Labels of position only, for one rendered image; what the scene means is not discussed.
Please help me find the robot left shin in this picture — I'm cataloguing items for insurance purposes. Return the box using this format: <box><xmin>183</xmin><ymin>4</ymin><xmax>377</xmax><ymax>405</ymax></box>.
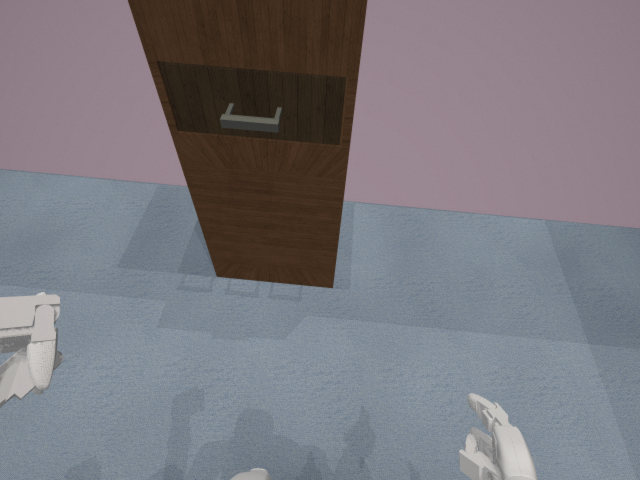
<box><xmin>250</xmin><ymin>468</ymin><xmax>270</xmax><ymax>476</ymax></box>

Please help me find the handle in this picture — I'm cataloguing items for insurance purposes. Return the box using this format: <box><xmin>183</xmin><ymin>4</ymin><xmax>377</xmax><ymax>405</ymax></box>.
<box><xmin>220</xmin><ymin>103</ymin><xmax>282</xmax><ymax>133</ymax></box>

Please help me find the cabinet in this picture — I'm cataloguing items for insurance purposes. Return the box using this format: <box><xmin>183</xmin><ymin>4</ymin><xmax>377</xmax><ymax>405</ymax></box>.
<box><xmin>128</xmin><ymin>0</ymin><xmax>367</xmax><ymax>288</ymax></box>

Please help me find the drawer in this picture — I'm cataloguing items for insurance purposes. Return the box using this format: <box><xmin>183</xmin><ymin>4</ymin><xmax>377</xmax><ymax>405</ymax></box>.
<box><xmin>160</xmin><ymin>61</ymin><xmax>346</xmax><ymax>145</ymax></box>

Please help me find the robot right hand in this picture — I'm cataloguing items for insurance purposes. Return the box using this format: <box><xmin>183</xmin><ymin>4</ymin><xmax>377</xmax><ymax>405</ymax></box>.
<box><xmin>459</xmin><ymin>393</ymin><xmax>538</xmax><ymax>480</ymax></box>

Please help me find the robot left hand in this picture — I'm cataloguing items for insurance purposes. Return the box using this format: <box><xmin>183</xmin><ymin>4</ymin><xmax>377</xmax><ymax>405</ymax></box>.
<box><xmin>0</xmin><ymin>292</ymin><xmax>64</xmax><ymax>408</ymax></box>

